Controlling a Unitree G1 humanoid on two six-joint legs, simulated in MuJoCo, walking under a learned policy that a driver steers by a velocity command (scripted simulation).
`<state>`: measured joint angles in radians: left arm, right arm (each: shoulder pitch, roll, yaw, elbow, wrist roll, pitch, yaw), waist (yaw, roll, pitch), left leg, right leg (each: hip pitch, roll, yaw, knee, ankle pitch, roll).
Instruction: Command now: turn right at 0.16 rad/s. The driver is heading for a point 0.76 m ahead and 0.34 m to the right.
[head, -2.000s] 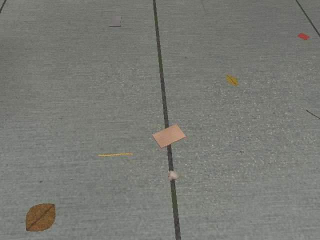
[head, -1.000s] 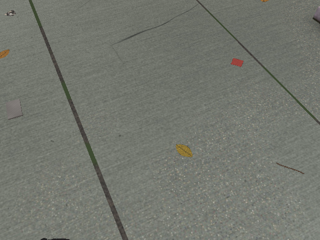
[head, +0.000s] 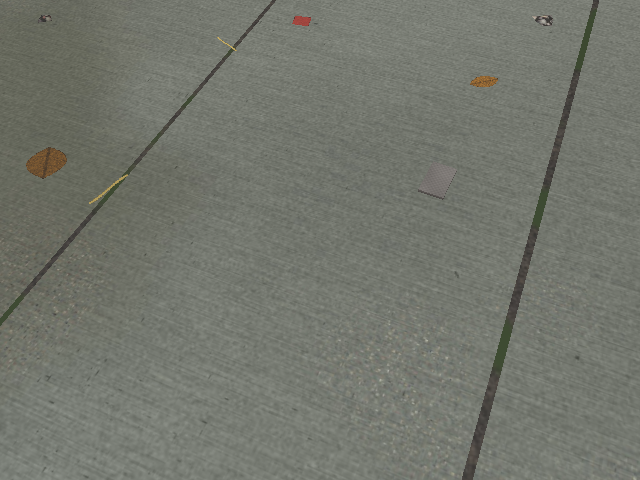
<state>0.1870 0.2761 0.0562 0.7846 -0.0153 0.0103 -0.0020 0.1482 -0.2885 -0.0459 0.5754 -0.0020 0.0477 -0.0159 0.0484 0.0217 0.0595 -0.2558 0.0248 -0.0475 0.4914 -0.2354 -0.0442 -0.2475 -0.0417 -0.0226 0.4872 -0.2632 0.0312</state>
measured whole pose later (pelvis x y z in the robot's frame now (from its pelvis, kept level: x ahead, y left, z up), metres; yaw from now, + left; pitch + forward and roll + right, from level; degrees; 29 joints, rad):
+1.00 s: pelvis +0.06 -0.02 +0.00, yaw -48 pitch +1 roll +1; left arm 0.11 0.36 0.08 0.57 -0.01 0.05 0.03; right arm 0.15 -0.30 -0.09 0.69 -0.01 -0.02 -0.01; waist -0.01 -0.04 0.05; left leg -0.30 -0.05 -0.07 0.49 -0.21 0.02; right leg -0.45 0.15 0.22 1.05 -0.52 0.04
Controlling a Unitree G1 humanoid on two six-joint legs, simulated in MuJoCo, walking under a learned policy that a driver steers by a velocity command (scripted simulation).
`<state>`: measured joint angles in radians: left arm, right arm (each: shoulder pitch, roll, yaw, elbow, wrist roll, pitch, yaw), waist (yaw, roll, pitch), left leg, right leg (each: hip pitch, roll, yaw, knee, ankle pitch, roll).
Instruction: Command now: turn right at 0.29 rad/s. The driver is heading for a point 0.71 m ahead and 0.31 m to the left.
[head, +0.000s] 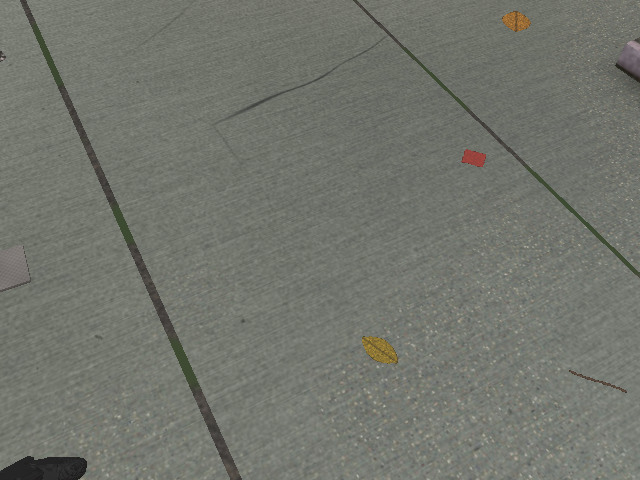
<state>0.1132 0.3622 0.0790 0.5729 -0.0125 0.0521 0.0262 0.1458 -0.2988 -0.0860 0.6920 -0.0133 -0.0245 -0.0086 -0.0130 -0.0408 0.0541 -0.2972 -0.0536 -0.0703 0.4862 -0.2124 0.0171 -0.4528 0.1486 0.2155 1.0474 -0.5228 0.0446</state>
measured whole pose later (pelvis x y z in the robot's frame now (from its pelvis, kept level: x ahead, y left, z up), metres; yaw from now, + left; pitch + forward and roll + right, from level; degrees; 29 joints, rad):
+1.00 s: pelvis +0.51 +0.26 -0.01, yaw +44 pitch +3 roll +0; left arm 0.00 0.28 -0.03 0.57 0.05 -0.06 -0.03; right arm 0.46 -0.34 -0.07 0.81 0.01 -0.06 0.01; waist -0.11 0.00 0.04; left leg 0.12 -0.17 -0.25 0.26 -0.39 0.17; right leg -0.73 -0.08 0.04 0.61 0.06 0.03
